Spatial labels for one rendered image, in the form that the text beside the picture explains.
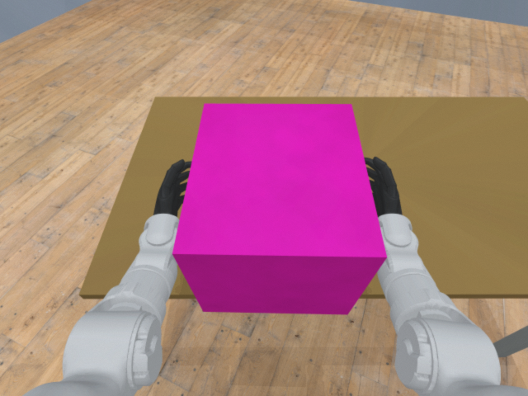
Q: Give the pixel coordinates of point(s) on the robot left hand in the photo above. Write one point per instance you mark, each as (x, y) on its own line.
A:
(169, 200)

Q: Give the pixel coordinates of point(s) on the robot left forearm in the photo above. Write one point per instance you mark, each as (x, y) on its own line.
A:
(148, 283)

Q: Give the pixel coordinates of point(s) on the table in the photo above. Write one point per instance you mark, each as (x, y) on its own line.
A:
(460, 165)

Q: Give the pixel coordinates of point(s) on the left robot upper arm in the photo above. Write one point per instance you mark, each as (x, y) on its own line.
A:
(110, 353)

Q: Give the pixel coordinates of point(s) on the carton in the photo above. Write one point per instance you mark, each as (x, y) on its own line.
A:
(278, 215)

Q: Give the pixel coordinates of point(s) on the robot right forearm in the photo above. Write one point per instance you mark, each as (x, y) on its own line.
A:
(407, 285)

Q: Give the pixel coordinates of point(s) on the robot right hand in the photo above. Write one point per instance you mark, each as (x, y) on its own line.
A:
(384, 187)

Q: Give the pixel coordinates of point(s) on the right robot upper arm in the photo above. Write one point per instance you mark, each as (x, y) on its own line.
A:
(444, 358)

